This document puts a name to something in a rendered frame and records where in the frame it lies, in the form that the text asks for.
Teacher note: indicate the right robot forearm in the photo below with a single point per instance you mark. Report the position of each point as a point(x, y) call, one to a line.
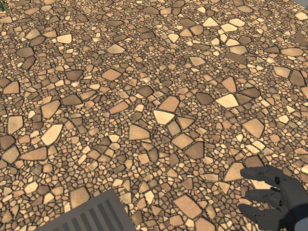
point(302, 225)

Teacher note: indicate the robot right hand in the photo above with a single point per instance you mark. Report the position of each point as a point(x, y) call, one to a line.
point(290, 201)

